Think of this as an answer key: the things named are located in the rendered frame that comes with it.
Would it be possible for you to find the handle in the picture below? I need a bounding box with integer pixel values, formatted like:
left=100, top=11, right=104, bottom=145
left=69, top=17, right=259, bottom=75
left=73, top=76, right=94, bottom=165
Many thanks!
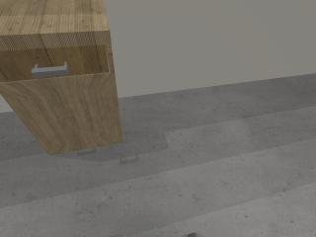
left=31, top=61, right=69, bottom=78

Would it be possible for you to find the cabinet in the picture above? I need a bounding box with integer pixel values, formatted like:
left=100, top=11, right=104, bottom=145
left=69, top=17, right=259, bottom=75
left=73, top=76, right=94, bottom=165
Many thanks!
left=0, top=0, right=123, bottom=156

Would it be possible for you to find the drawer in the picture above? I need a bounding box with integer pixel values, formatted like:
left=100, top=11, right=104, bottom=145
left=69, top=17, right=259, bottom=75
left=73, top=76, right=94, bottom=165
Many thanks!
left=0, top=43, right=110, bottom=83

